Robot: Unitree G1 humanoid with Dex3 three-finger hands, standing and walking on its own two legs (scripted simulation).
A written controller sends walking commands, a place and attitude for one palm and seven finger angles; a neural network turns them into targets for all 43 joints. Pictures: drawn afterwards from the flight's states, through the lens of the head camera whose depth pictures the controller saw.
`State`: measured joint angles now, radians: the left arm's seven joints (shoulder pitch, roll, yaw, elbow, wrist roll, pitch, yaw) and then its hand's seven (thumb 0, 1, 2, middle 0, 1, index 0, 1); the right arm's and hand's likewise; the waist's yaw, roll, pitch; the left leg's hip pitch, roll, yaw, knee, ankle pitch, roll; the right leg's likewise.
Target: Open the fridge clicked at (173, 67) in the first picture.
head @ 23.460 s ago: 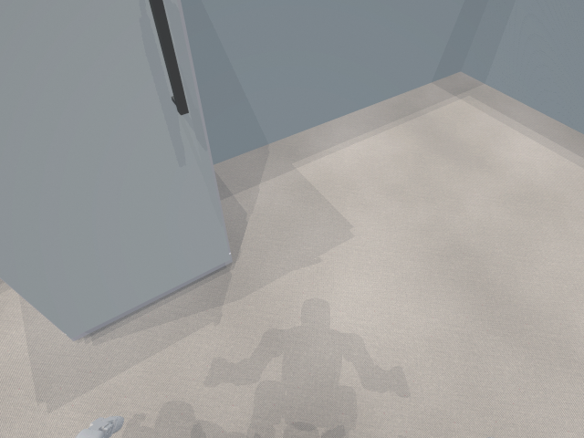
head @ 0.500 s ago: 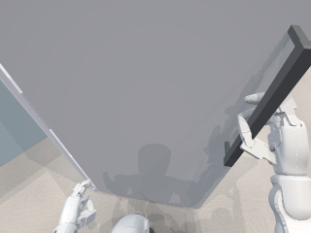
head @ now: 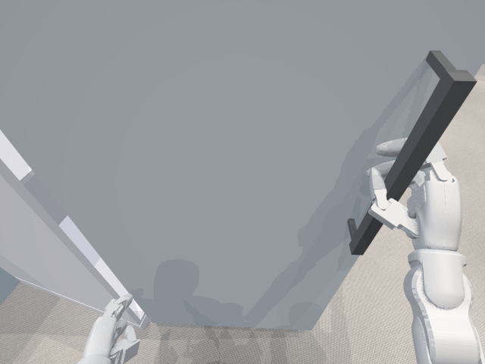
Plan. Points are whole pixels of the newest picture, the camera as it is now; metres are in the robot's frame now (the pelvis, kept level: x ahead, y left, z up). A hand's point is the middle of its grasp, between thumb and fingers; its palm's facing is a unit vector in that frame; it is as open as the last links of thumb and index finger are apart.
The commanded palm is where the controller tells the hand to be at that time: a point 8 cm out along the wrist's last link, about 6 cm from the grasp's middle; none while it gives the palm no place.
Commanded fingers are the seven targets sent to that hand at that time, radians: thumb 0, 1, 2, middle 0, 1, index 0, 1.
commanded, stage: stop walking and hold the door back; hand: right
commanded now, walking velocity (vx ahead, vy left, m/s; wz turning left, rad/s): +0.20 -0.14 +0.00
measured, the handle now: (387, 177) +0.32 -0.18 +0.18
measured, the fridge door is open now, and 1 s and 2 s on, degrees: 74 65 63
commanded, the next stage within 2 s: loosen the grip on the handle in 0.98 s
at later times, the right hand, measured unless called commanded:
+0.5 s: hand (371, 170) +0.33 -0.16 +0.19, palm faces +0.30 +0.91 -0.27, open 5.5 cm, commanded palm +0.32 -0.22 +0.17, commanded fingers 0.00 -0.90 -0.90 0.45 1.40 0.45 1.40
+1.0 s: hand (363, 152) +0.37 -0.16 +0.19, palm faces +0.26 +0.94 -0.24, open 5.5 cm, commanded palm +0.33 -0.22 +0.17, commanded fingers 0.00 -0.90 -0.90 0.45 1.40 0.45 1.40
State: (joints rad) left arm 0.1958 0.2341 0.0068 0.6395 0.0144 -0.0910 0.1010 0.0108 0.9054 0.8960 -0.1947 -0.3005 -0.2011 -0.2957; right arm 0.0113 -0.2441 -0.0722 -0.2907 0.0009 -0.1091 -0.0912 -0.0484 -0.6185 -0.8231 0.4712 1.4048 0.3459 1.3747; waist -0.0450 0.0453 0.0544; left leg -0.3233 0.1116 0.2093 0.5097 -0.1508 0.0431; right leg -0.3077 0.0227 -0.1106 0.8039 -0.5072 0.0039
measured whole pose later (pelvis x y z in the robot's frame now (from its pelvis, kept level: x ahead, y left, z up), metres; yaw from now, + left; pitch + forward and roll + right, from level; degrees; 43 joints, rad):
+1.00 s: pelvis -0.09 +0.04 +0.00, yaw -2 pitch -2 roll -1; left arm 0.25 0.24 -0.02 0.78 -0.03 -0.10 0.08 0.01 0.90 0.90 -0.20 -0.30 -0.21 -0.30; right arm -0.86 -0.39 -0.24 0.91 0.01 -0.17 -0.04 -0.05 -0.70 -0.79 0.46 1.40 0.40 1.40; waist 0.03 -0.06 0.11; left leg -0.33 0.01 0.07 0.57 -0.21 0.05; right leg -0.38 -0.03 -0.03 0.92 -0.46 0.02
